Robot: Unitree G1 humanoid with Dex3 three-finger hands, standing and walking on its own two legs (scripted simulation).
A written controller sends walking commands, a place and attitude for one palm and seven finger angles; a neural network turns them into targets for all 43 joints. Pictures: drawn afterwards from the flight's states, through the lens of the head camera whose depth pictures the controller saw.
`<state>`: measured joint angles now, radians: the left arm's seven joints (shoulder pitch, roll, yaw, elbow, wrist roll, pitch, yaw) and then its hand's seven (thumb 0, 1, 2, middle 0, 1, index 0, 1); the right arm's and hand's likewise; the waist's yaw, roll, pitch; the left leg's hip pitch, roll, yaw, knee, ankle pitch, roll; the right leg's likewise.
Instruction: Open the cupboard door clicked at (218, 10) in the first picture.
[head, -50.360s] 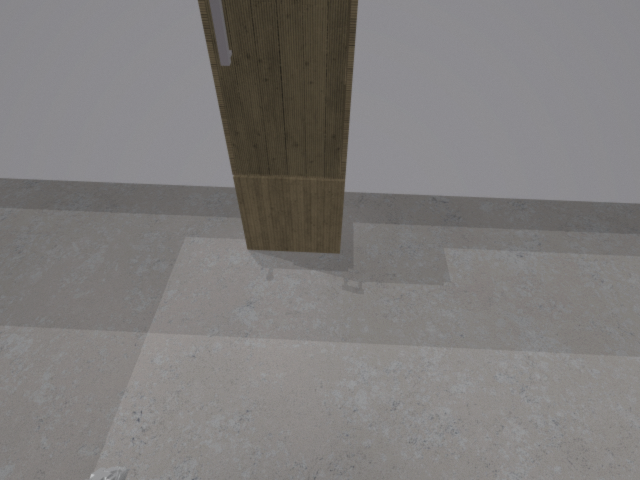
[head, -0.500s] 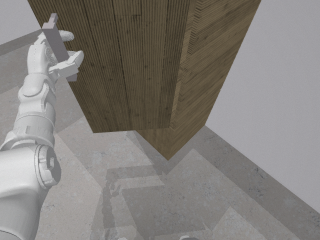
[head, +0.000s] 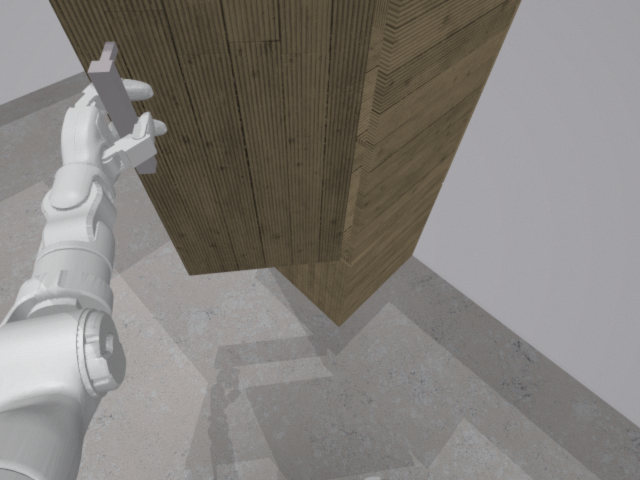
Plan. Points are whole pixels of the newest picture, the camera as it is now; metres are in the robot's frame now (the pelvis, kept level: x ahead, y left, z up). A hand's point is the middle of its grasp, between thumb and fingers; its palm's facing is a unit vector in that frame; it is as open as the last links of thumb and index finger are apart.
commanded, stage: pull the door open along its arc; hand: left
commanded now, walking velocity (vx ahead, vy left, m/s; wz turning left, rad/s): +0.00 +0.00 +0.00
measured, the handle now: (129, 112) +0.55 +0.20 +0.15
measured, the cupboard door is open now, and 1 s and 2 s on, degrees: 52 98 95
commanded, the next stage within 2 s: open thumb and fingers to let go in 0.90 s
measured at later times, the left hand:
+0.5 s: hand (196, 226) +0.36 +0.11 +0.15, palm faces +0.34 -0.94 +0.07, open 6.0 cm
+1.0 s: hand (273, 274) +0.30 +0.03 +0.15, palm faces +0.33 -0.94 -0.01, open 6.0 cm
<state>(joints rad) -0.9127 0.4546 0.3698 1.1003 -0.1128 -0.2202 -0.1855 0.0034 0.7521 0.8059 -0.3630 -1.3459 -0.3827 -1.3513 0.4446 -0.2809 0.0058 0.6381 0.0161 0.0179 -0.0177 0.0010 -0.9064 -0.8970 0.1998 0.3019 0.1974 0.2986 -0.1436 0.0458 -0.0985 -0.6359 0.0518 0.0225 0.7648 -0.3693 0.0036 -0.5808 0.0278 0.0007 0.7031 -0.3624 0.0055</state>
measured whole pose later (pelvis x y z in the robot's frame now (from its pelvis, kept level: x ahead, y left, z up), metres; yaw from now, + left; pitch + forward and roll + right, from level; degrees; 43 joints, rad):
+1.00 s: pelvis +0.01 -0.03 +0.02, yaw +4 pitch -2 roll +0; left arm 0.01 -0.09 -0.29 -0.14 0.00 0.23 0.57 0.01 0.69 0.74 -0.35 -1.33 -0.37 -1.34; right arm 0.17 -0.19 0.00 0.63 -0.03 0.12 0.03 0.01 -0.91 -0.90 0.20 0.30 0.19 0.30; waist -0.01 0.07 -0.03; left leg -0.23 0.04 -0.03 0.58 -0.32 -0.04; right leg -0.17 0.02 -0.05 0.57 -0.36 -0.04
